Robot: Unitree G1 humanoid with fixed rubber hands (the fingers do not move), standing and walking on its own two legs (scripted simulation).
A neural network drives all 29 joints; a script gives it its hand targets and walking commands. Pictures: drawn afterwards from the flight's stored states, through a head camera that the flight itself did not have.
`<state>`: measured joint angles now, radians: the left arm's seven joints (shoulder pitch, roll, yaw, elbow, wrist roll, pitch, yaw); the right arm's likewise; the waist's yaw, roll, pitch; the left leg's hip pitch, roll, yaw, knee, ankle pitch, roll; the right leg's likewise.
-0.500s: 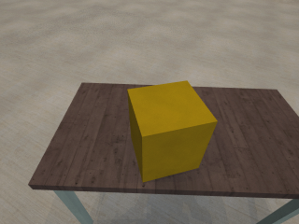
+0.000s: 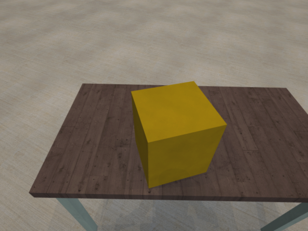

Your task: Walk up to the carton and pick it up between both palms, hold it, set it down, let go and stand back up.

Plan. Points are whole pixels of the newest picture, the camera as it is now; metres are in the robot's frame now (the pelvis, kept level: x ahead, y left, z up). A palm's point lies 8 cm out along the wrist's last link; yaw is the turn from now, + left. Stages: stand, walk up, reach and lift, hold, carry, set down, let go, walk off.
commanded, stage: stand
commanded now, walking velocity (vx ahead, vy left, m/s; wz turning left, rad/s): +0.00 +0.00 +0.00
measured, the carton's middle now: (171, 134) +0.42 -0.04 +0.00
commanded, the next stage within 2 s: none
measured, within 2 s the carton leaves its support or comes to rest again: neither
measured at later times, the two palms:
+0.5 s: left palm out of the picture +0.07 +0.29 -0.13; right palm out of the picture +0.08 -0.29 -0.11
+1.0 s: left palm out of the picture +0.07 +0.28 -0.13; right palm out of the picture +0.11 -0.30 -0.11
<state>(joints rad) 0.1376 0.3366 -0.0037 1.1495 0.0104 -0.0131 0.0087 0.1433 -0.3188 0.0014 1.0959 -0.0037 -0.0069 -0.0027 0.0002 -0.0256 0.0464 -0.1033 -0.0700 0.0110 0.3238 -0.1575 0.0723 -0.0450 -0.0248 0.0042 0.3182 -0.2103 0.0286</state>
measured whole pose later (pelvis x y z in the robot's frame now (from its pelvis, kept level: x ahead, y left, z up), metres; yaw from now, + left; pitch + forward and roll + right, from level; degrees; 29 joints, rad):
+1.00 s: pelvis +0.02 -0.01 +0.00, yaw +1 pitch -3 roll +0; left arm 0.13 0.33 0.00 1.13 0.01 -0.01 0.01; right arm 0.10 -0.32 -0.01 1.11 0.00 -0.01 -0.01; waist 0.01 -0.02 0.06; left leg -0.08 -0.07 -0.02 0.32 -0.18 0.06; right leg -0.01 -0.02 -0.02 0.30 -0.23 0.02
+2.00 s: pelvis +0.02 -0.01 +0.00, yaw +1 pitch -3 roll +0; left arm 0.14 0.35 0.00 1.12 0.01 0.00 0.01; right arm 0.12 -0.33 -0.01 1.11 0.00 -0.02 -0.01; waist 0.01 -0.03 0.05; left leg -0.08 -0.08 -0.01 0.30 -0.17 0.06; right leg -0.02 -0.03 -0.01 0.30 -0.24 0.03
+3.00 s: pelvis +0.02 -0.02 +0.00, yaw +2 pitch -3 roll +0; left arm 0.12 0.35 0.00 1.12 0.01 -0.01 0.01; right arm 0.11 -0.32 0.00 1.12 0.00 -0.01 -0.01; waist 0.01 -0.03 0.06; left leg -0.09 -0.06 -0.04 0.32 -0.18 0.04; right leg -0.01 -0.02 -0.03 0.30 -0.24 0.01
